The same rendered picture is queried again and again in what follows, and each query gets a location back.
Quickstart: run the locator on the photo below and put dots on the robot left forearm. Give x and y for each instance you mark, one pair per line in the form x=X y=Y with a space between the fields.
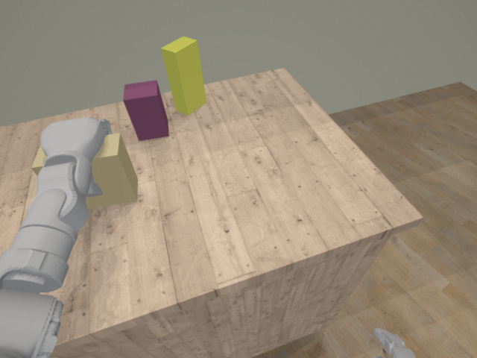
x=37 y=258

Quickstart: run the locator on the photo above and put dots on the robot left hand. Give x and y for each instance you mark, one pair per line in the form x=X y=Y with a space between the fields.
x=84 y=136

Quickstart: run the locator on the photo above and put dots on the robot left upper arm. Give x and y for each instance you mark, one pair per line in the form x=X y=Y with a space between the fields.
x=29 y=324

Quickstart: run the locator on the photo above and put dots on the robot right hand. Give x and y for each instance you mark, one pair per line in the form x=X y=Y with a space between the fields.
x=393 y=344

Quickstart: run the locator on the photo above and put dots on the table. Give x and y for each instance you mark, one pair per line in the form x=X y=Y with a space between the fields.
x=255 y=220

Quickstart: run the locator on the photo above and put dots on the sponge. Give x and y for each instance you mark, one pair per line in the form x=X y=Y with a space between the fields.
x=112 y=170

